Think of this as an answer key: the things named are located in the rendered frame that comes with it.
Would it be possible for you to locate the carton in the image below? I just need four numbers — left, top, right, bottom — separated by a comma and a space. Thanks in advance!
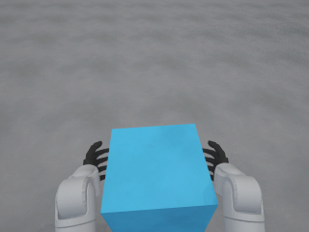
100, 124, 218, 232

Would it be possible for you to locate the right robot forearm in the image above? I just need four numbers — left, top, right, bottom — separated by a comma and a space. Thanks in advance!
213, 162, 266, 232

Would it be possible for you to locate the left robot hand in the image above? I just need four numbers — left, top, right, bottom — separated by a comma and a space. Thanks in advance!
83, 141, 109, 181

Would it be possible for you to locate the left robot forearm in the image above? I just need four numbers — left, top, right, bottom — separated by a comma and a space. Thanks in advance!
54, 164, 101, 232

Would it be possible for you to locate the right robot hand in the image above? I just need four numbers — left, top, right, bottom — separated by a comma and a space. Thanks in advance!
202, 140, 229, 181

